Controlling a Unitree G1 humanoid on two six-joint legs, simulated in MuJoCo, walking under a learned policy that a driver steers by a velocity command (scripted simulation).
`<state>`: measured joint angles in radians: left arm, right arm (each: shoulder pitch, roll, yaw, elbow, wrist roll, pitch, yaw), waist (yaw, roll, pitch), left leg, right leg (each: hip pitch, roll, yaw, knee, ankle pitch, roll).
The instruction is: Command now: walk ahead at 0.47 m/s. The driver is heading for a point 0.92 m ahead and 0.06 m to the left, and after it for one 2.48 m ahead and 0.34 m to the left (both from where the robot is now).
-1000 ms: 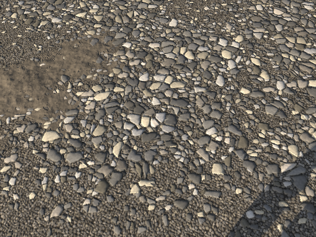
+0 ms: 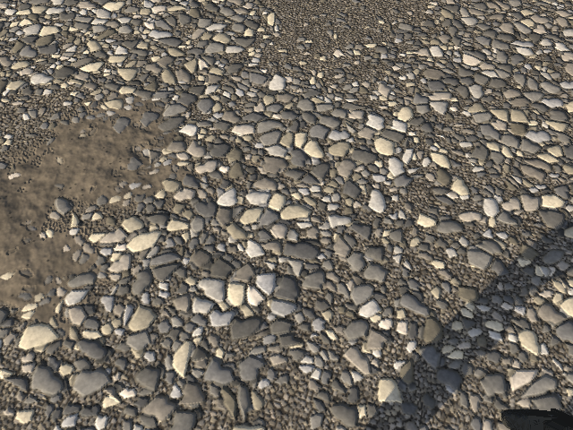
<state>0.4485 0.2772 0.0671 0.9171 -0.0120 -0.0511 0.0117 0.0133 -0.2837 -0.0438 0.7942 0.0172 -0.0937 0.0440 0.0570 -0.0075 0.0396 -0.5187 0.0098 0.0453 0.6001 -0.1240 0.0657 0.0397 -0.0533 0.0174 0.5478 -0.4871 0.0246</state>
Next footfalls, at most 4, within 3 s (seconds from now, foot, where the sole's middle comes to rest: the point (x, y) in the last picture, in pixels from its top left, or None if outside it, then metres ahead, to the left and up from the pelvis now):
0.54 right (367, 424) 0.47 -0.13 -0.75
1.10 left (264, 300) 0.76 0.12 -0.75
1.62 right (311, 195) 1.12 0.01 -0.75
2.16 left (212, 142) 1.32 0.33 -0.75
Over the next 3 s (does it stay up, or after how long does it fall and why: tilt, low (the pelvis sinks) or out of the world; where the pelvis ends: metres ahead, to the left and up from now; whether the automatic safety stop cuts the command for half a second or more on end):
stays up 1.65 0.23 0.03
